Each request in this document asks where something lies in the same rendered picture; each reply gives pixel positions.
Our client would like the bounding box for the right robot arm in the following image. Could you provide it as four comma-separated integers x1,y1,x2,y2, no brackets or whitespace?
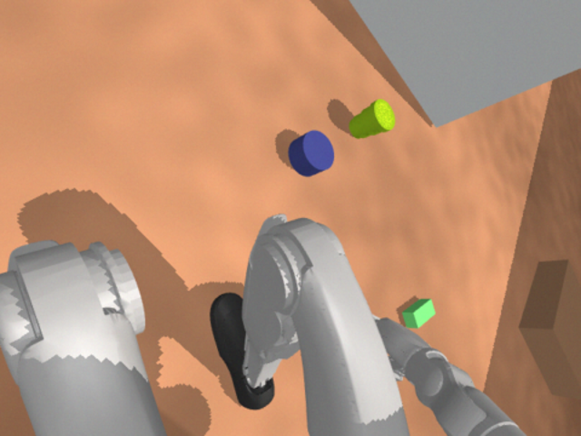
405,348,526,436

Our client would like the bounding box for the right robot foot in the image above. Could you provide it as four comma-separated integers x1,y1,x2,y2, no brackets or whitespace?
210,292,274,410

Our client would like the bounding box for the right robot hand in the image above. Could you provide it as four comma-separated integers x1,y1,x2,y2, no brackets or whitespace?
372,314,431,382

